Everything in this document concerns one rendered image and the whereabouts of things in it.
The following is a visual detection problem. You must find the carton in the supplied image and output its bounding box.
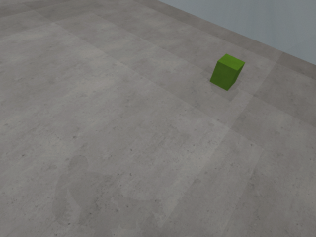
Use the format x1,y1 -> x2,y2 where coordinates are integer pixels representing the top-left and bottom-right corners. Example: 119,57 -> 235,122
210,53 -> 245,91

